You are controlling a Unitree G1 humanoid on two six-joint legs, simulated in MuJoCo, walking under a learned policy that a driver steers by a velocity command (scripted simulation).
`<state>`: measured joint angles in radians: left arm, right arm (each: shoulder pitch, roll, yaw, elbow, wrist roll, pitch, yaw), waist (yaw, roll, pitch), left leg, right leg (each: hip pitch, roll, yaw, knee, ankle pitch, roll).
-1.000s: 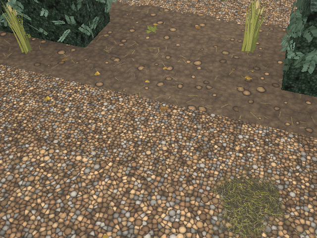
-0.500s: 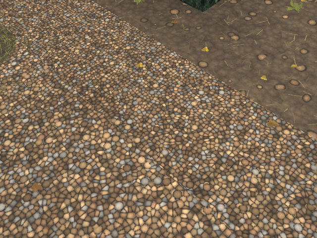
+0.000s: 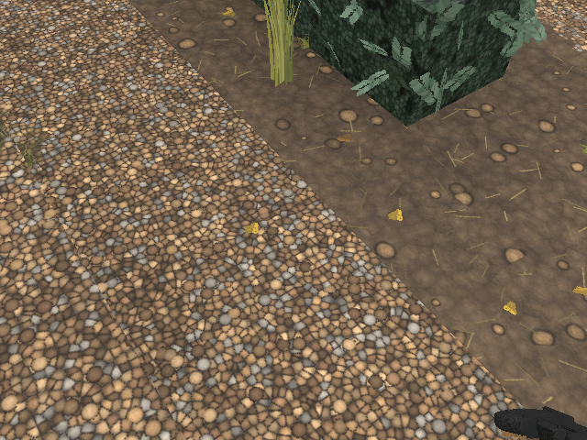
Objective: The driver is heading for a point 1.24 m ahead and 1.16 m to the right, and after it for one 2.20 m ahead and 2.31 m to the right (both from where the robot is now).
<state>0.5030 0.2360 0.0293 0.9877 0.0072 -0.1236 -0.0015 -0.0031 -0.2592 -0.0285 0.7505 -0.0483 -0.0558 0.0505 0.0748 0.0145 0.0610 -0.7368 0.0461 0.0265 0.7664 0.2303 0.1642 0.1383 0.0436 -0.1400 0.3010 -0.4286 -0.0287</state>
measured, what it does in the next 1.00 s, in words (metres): goes down, turning right: left foot 0.17 m lower, then right foot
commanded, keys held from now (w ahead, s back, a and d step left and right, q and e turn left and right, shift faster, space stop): e+shift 1.00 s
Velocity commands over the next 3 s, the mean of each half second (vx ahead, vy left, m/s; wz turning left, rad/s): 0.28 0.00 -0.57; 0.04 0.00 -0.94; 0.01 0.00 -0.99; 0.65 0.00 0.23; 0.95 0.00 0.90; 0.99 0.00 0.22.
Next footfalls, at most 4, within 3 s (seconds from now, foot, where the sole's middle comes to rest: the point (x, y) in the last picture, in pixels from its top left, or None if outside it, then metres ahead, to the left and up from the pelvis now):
0.20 left None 0.30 0.09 -0.93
0.40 right None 0.51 -0.14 -0.94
0.88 left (309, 414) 0.57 0.02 -0.94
1.32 right None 0.35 -0.07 -0.94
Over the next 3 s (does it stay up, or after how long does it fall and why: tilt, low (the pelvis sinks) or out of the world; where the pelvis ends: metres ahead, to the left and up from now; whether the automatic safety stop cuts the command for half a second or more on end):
stays up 1.14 -0.82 -0.18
